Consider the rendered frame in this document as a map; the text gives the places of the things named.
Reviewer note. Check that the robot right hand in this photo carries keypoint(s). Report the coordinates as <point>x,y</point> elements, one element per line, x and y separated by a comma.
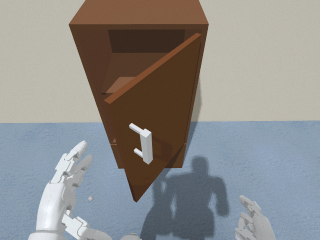
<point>259,227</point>

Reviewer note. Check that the handle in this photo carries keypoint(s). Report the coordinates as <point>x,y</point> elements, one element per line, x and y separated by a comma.
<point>146,143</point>

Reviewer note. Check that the robot left hand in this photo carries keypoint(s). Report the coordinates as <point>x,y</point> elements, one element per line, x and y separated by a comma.
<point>59,193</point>

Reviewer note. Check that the cupboard door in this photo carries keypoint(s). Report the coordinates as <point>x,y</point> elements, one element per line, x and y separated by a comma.
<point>158,99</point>

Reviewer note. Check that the robot left forearm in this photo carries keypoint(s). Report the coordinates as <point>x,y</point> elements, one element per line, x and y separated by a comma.
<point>46,235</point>

